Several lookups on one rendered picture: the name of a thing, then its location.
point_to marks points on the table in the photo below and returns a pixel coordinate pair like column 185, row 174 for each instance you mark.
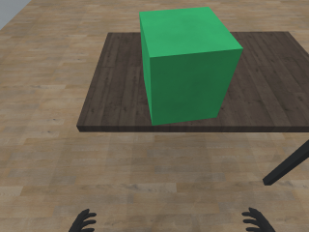
column 268, row 92

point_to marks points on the carton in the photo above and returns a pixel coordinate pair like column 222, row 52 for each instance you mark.
column 189, row 58

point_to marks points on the robot right hand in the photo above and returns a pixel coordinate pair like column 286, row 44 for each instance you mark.
column 259, row 221

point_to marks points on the robot left hand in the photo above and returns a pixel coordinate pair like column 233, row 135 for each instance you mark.
column 79, row 222

